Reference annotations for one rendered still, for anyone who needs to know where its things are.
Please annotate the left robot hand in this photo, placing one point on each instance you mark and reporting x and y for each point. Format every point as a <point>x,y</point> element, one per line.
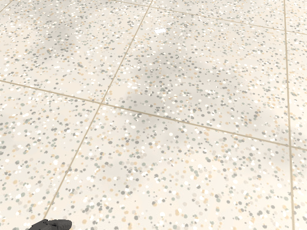
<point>55,224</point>

